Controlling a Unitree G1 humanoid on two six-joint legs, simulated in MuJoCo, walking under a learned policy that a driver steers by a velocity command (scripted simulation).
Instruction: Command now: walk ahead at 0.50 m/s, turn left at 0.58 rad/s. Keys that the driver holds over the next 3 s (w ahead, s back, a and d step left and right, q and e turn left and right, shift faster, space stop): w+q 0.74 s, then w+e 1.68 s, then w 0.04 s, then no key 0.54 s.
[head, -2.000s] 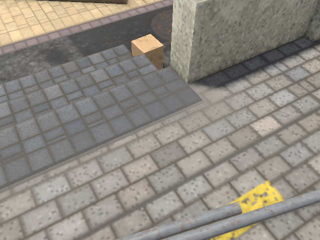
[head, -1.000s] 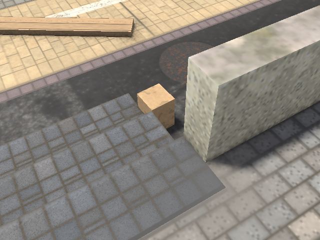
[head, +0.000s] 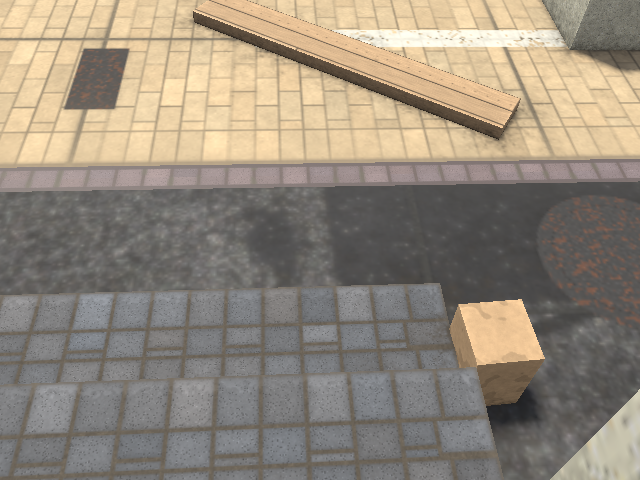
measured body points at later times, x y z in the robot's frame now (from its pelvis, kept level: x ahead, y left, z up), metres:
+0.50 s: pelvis +0.26 -0.03 -0.01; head +0.28 -0.03 +0.44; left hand +0.28 +0.26 -0.12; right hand +0.41 -0.28 -0.13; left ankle +0.17 +0.09 -0.65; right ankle +0.29 -0.10 -0.74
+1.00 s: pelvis +0.48 +0.16 -0.11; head +0.49 +0.19 +0.34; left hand +0.26 +0.32 -0.25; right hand +0.78 +0.06 -0.19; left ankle +0.55 +0.31 -0.85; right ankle +0.30 -0.10 -0.71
